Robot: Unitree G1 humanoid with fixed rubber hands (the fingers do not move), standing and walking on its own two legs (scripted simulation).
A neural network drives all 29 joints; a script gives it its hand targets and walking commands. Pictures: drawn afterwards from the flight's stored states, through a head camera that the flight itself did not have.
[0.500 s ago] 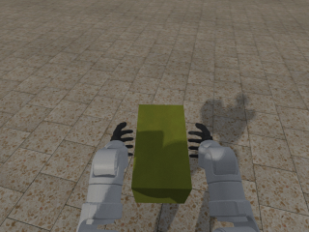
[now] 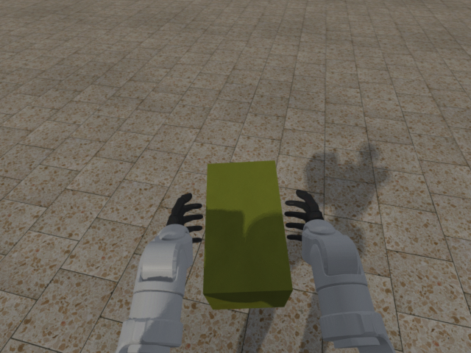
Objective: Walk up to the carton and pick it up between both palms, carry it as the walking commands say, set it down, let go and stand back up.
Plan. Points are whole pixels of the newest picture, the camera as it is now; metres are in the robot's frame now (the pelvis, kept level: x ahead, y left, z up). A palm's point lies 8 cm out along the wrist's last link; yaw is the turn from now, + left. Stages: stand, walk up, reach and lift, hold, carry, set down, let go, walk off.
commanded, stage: carry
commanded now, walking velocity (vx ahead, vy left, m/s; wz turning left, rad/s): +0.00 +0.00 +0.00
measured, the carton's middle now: (244, 233) +0.36 +0.00 -0.03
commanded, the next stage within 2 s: hold in 1.34 s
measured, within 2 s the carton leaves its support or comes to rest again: neither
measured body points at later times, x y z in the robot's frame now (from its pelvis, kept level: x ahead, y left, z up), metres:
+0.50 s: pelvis +0.00 -0.01 +0.00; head -0.02 -0.01 +0.45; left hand +0.32 +0.12 +0.05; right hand +0.32 -0.12 +0.05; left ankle +0.08 +0.09 -0.73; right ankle +0.00 -0.12 -0.73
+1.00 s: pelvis +0.01 -0.02 +0.00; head -0.01 -0.02 +0.45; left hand +0.33 +0.11 +0.05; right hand +0.33 -0.13 +0.05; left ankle +0.08 +0.09 -0.73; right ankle +0.00 -0.12 -0.73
